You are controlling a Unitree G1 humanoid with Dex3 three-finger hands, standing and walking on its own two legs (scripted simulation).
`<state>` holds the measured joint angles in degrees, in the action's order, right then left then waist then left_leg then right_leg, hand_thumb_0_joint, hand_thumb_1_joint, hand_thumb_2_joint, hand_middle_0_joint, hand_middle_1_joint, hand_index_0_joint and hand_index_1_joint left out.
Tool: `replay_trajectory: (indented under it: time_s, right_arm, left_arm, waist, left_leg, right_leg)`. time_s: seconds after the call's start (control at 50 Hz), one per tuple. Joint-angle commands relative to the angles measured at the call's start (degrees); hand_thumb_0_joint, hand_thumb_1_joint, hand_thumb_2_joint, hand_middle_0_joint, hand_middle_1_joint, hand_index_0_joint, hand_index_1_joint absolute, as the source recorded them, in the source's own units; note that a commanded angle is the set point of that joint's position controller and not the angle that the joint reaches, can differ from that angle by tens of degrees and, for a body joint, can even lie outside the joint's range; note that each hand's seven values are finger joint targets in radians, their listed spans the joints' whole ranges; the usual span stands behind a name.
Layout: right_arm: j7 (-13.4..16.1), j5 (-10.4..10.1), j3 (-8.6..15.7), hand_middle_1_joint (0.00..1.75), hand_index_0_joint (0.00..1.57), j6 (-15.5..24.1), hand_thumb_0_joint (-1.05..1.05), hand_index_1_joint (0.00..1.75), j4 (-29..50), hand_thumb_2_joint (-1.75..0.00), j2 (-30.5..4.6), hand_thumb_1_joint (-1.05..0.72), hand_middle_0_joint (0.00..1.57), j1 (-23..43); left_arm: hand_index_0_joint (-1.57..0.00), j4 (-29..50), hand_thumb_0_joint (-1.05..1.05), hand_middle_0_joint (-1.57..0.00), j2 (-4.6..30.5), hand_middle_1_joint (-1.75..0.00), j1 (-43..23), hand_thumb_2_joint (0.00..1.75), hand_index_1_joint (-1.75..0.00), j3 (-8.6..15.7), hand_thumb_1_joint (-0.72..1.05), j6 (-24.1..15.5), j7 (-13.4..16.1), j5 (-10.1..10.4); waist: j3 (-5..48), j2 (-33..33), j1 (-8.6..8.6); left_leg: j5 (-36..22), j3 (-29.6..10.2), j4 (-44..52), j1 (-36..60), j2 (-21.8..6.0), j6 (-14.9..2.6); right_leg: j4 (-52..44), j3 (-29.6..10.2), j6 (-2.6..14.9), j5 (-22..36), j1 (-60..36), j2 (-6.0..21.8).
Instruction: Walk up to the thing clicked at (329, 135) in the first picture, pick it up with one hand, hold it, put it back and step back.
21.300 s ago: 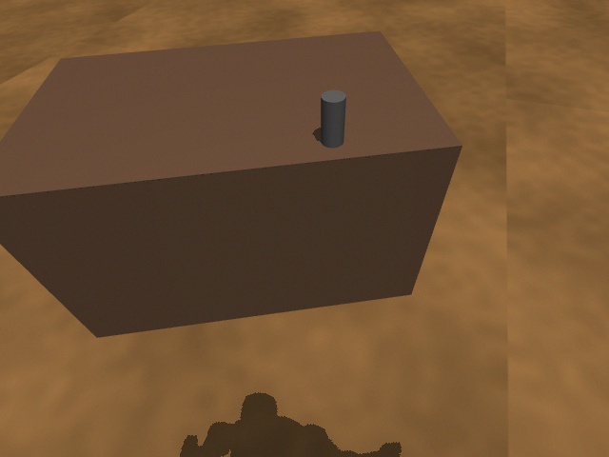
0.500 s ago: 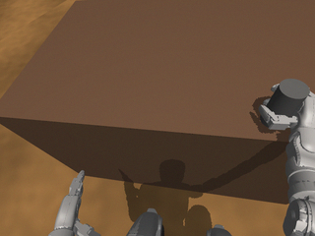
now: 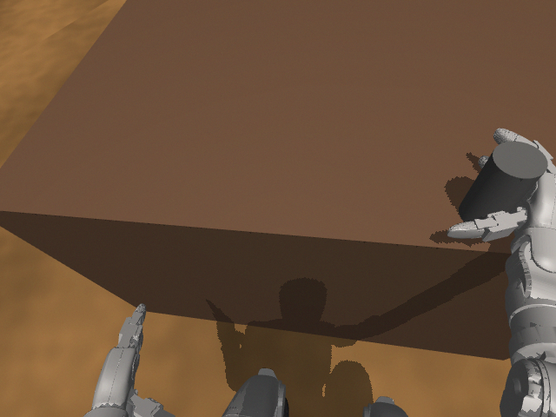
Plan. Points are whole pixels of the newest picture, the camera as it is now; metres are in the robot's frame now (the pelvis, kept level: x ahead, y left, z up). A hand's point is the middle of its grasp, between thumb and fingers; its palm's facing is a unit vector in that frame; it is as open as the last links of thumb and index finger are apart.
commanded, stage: withdraw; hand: right
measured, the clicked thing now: (497, 189) +0.44 -0.21 +0.06
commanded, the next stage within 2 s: rise in 0.44 s
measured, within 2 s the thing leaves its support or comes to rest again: neither
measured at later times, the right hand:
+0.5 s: hand out of the picture +0.46 -0.27 +0.16, palm faces +0.24 +0.97 -0.03, open 17.5 cm
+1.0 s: hand out of the picture +0.41 -0.37 +0.17, palm faces +0.48 +0.80 -0.36, open 17.5 cm
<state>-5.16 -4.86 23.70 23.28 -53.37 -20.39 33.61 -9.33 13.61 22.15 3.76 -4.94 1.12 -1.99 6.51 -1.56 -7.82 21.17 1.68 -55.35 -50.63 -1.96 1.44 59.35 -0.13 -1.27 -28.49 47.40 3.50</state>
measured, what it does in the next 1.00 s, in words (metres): rises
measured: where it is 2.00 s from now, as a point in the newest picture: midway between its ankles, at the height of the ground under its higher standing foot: outside the picture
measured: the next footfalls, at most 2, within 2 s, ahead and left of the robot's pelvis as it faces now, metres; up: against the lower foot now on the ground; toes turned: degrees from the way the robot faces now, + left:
none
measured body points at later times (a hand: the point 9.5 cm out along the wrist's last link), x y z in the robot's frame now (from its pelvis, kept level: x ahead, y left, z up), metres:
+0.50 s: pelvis +0.02 +0.00 +0.03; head +0.07 -0.01 +0.47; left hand +0.16 +0.27 -0.01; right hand +0.44 -0.32 +0.16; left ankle +0.05 +0.14 -0.67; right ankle +0.00 -0.13 -0.67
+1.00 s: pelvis +0.04 +0.00 +0.05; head +0.07 +0.00 +0.50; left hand +0.19 +0.25 -0.01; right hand +0.37 -0.41 +0.19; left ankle +0.05 +0.14 -0.67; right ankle +0.00 -0.13 -0.67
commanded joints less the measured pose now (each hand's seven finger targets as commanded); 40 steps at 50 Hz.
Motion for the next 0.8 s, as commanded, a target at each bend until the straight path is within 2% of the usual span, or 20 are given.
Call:
replay_trajectory:
  time_s: [0.0, 0.04, 0.12, 0.16, 0.18, 0.2, 0.24, 0.26, 0.28, 0.34, 0.38, 0.4, 0.48, 0.54, 0.56, 0.6, 0.68, 0.72, 0.76, 0.78]
  right_arm:
    - [0.2, -0.8, 0.2, 0.11, 0.18, 3.8, 0.0, 0.11, 12.5, -0.04, -11.1, 0.61, 0.17, 20.0]
    - [0.0, -1.0, 0.1, 0.09, 0.13, 4.0, 0.0, 0.09, 12.4, -0.04, -10.1, 0.59, 0.13, 19.1]
    - [0.1, -0.5, 1.8, 0.07, 0.06, 4.1, 0.0, 0.07, 16.9, -0.06, -14.5, 0.57, 0.06, 21.1]
    - [0.2, -0.8, 2.1, 0.06, 0.06, 3.7, 0.0, 0.06, 18.8, -0.05, -15.8, 0.54, 0.06, 24.0]
    - [0.3, -0.9, 4.0, 0.06, 0.06, 3.0, 0.0, 0.06, 17.5, -0.04, -17.8, 0.55, 0.06, 21.9]
    - [0.4, -1.0, 2.7, 0.06, 0.06, 2.8, 0.0, 0.06, 20.1, -0.04, -17.1, 0.57, 0.06, 23.7]
    - [0.1, -1.1, 3.4, 0.05, 0.06, 1.5, 0.0, 0.05, 18.3, -0.04, -17.8, 0.55, 0.06, 23.6]
    - [-0.3, -0.9, 2.5, 0.05, 0.06, 0.7, 0.0, 0.05, 16.9, -0.04, -17.2, 0.55, 0.06, 23.1]
    - [-0.5, -1.1, 3.9, 0.05, 0.06, 0.3, 0.0, 0.05, 18.7, -0.04, -20.2, 0.55, 0.06, 25.3]
    - [-2.0, -1.5, 3.9, 0.05, 0.06, -1.9, 0.0, 0.05, 22.5, -0.03, -23.4, 0.55, 0.06, 31.8]
    - [-3.5, -2.3, 2.2, 0.05, 0.06, -4.9, 0.0, 0.05, 18.6, -0.03, -21.1, 0.53, 0.06, 29.6]
    - [-4.2, -2.4, 3.4, 0.04, 0.06, -6.6, 0.0, 0.04, 14.0, -0.03, -22.7, 0.53, 0.07, 27.3]
    - [-7.2, -3.8, 1.4, 0.04, 0.06, -11.0, 0.0, 0.04, 8.3, -0.02, -20.0, 0.52, 0.07, 26.0]
    - [-8.9, -4.2, 2.4, 0.06, 0.06, -13.3, 0.0, 0.06, 7.6, -0.05, -23.3, 0.5, 0.06, 26.2]
    - [-5.5, 1.9, 2.8, 0.06, 0.07, -14.4, 0.0, 0.06, 2.8, -0.04, -32.7, 0.53, 0.06, 20.6]
    - [-3.9, 1.0, -1.3, 0.06, 0.06, -14.3, 0.0, 0.06, 7.7, -0.04, -26.4, 0.55, 0.06, 26.6]
    - [0.2, 4.5, 4.0, 0.06, 0.06, -14.9, 0.0, 0.06, 11.9, -0.03, -38.8, 0.58, 0.06, 27.3]
    - [2.0, 5.3, 4.5, 0.05, 0.06, -14.9, 0.0, 0.05, 13.8, -0.05, -39.9, 0.56, 0.06, 28.9]
    - [3.7, 5.6, 4.4, 0.05, 0.05, -14.6, 0.0, 0.05, 15.2, -0.05, -39.0, 0.57, 0.06, 27.9]
    - [4.4, 5.9, 3.8, 0.05, 0.05, -14.8, 0.0, 0.05, 14.0, -0.05, -37.8, 0.56, 0.06, 26.3]
  left_arm:
    - [-0.04, 9.0, 0.0, -0.05, 8.4, -0.05, 1.3, 0.07, -0.06, 5.3, -0.57, -2.4, 0.8, 0.2]
    - [-0.04, 8.9, 0.0, -0.05, 8.1, -0.04, 0.8, 0.07, -0.06, 5.0, -0.57, -2.4, 0.7, 0.1]
    - [-0.05, 12.7, 0.0, -0.06, 10.5, -0.05, 1.5, 0.05, -0.05, 6.3, -0.54, -2.0, 1.0, 0.4]
    - [-0.05, 11.9, 0.0, -0.05, 10.4, -0.05, 1.8, 0.04, -0.05, 6.5, -0.53, -1.5, 1.2, 0.7]
    - [-0.05, 10.8, 0.0, -0.05, 10.7, -0.05, 2.1, 0.04, -0.05, 6.7, -0.53, -1.3, 1.1, 0.8]
    - [-0.05, 9.2, 0.0, -0.05, 8.9, -0.05, 4.0, 0.04, -0.05, 5.3, -0.53, -0.8, 1.0, 0.9]
    - [-0.05, 8.2, 0.0, -0.05, 9.1, -0.05, 3.2, 0.04, -0.05, 5.5, -0.53, -0.8, 1.1, 1.1]
    - [-0.05, 5.7, 0.0, -0.05, 6.4, -0.05, 3.9, 0.04, -0.05, 2.9, -0.53, -0.5, 0.8, 1.2]
    - [-0.05, 6.4, 0.0, -0.05, 7.7, -0.05, 1.1, 0.03, -0.05, 4.0, -0.52, -0.5, 1.1, 1.5]
    - [-0.05, 8.6, 0.0, -0.05, 9.2, -0.05, -3.2, 0.03, -0.04, 3.8, -0.53, -1.1, 1.8, 1.9]
    - [-0.05, 4.4, 0.0, -0.05, 9.0, -0.04, -0.7, 0.04, -0.05, 3.2, -0.54, -1.0, 2.2, 2.5]
    - [-0.05, 4.9, 0.0, -0.05, 10.5, -0.05, -1.2, 0.03, -0.04, 3.9, -0.53, -1.2, 2.5, 3.0]
    - [-0.05, 0.9, 0.0, -0.05, 7.5, -0.05, -2.2, 0.03, -0.04, 0.4, -0.53, -1.8, 2.4, 3.7]
    - [-0.05, 0.1, 0.0, -0.06, 8.8, -0.05, -2.6, 0.07, -0.06, 1.1, -0.56, -2.5, 2.6, 3.9]
    - [-0.05, 2.7, 0.0, -0.06, 8.8, -0.05, -3.7, 0.05, -0.05, 0.7, -0.54, -2.2, 2.3, 4.2]
    - [-0.05, -1.0, 0.0, -0.06, 6.8, -0.05, 0.2, 0.04, -0.05, -0.1, -0.53, -1.7, 1.5, 4.3]
    - [-0.05, -4.3, 0.0, -0.05, 7.8, -0.05, 0.0, 0.05, -0.05, 0.4, -0.53, -1.2, 0.5, 4.2]
    - [-0.06, -4.0, 0.0, -0.05, 8.7, -0.06, -2.8, 0.06, -0.05, 1.5, -0.53, -1.3, 0.5, 4.2]
    - [-0.05, -3.1, 0.0, -0.05, 7.9, -0.05, -6.7, 0.06, -0.05, -0.2, -0.53, -1.6, 0.6, 4.3]
    - [-0.05, -3.3, 0.0, -0.05, 7.5, -0.05, -7.4, 0.07, -0.05, -0.6, -0.54, -1.8, 0.9, 4.4]
  waist:
    - [22.5, 5.2, 0.58]
    - [22.2, 6.0, 0.43]
    - [28.5, 6.7, 0.44]
    - [26.4, 8.0, 0.76]
    - [26.4, 9.4, 1.84]
    - [25.7, 10.0, 2.0]
    - [23.6, 9.4, 1.67]
    - [20.8, 9.5, 2.36]
    - [20.9, 9.9, 2.6]
    - [27.3, 11.3, 2.95]
    - [24.9, 10.8, 2.85]
    - [23.6, 9.1, 2.42]
    - [15.9, 4.3, 2.73]
    - [13.7, 2.3, 2.36]
    - [11.6, 1.2, 6.45]
    - [9.1, 2.2, 3.87]
    - [15.6, 6.8, 6.52]
    - [18.2, 8.0, 6.37]
    - [20.7, 8.5, 7.72]
    - [21.2, 9.0, 7.23]
  left_leg:
    - [-13.2, -0.4, 5.6, 16.7, 2.0, -1.36]
    - [-14.1, -0.2, 5.2, 16.6, 2.0, -1.45]
    - [-19.7, -0.4, 4.9, 20.8, 1.8, -1.42]
    - [-18.9, -0.2, 5.8, 20.1, 2.0, -1.43]
    - [-19.3, -0.1, 6.1, 20.8, 1.8, -1.53]
    - [-18.7, -0.2, 6.7, 21.3, 1.9, -1.62]
    - [-18.5, 0.0, 7.5, 21.3, 2.0, -1.73]
    - [-17.3, -0.3, 8.2, 21.2, 1.7, -1.78]
    - [-16.2, -0.3, 8.8, 21.3, 1.6, -1.73]
    - [-18.2, -0.1, 10.3, 25.5, 1.6, -1.74]
    - [-19.9, 0.5, 11.2, 26.8, 1.7, -1.88]
    - [-20.1, 0.7, 12.0, 26.8, 1.7, -1.76]
    - [-16.6, 0.8, 15.3, 27.0, 1.5, -1.4]
    - [-13.4, 0.1, 17.5, 26.1, 1.4, -0.86]
    - [-11.3, 0.7, 19.4, 28.1, 1.2, -1.17]
    - [-10.8, 0.7, 20.3, 26.8, 1.4, -1.1]
    - [-17.8, 1.2, 20.0, 31.0, 1.5, -1.57]
    - [-19.4, 1.0, 20.5, 32.9, 1.4, -1.71]
    - [-20.6, 1.0, 20.7, 35.9, 1.2, -1.84]
    - [-21.8, 1.1, 21.0, 36.1, 1.2, -2.0]
  right_leg:
    - [-8.6, 0.0, 1.33, 16.7, -9.6, -2.5]
    - [-8.7, -0.1, 1.11, 18.0, -10.0, -2.5]
    - [-8.2, 0.0, 0.79, 24.2, -14.3, -2.5]
    - [-9.2, -0.1, 0.59, 24.7, -15.8, -2.5]
    - [-9.7, 0.0, 0.39, 26.0, -16.4, -2.6]
    - [-10.3, 0.0, 0.4, 25.4, -16.7, -2.6]
    - [-11.2, -0.1, 0.41, 25.0, -16.0, -2.6]
    - [-11.8, 0.3, 0.66, 22.7, -14.5, -2.8]
    - [-12.4, 0.2, 0.68, 21.4, -15.2, -2.7]
    - [-13.7, -0.1, 0.48, 23.8, -20.3, -2.5]
    - [-15.4, -0.2, 0.24, 26.6, -21.2, -2.5]
    - [-15.8, -0.2, 0.27, 27.3, -21.7, -2.4]
    - [-18.8, 0.2, 1.21, 21.6, -18.3, -2.6]
    - [-20.2, 0.4, 1.92, 17.4, -18.5, -2.5]
    - [-22.8, 1.2, 1.37, 16.8, -19.0, -3.0]
    - [-24.0, 1.6, 1.52, 15.6, -20.7, -2.9]
    - [-23.8, 1.8, 0.79, 24.5, -25.0, -3.1]
    - [-24.1, 2.1, 0.67, 25.8, -26.9, -3.2]
    - [-24.5, 2.1, 0.5, 27.0, -27.8, -3.3]
    - [-24.5, 2.1, 0.36, 28.5, -28.5, -3.3]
